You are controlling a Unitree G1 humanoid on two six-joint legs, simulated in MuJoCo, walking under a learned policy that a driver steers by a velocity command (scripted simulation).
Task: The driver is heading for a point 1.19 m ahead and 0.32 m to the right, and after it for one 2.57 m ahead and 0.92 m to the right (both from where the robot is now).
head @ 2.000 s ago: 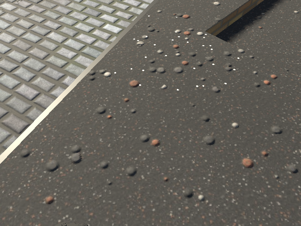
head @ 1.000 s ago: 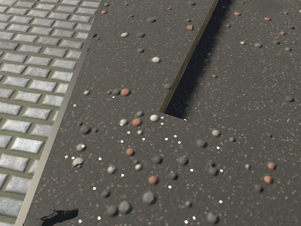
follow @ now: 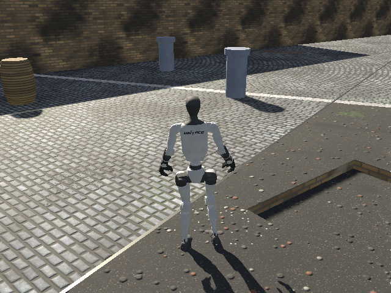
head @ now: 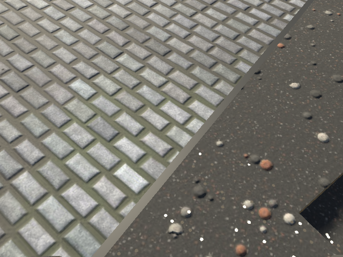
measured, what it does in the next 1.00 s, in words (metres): steps on the spot, turning right: right foot, then left foot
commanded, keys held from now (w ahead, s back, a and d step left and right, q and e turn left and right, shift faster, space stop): shift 0.04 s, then e+shift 0.64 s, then shift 0.24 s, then q+shift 0.08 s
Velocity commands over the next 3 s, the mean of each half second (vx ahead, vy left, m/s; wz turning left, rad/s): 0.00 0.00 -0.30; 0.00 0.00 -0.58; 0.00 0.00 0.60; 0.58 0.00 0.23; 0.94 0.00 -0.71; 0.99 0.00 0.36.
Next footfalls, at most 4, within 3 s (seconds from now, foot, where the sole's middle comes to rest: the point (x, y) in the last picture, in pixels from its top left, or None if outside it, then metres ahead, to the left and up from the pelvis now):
0.12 right None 0.09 -0.15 -0.77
0.48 left None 0.07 0.09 -0.77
0.96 right None -0.01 -0.17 -0.77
1.44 left None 0.09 0.07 -0.77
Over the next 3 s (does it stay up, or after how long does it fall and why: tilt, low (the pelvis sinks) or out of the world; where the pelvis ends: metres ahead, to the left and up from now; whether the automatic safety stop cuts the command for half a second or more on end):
stays up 1.09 -0.44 -0.01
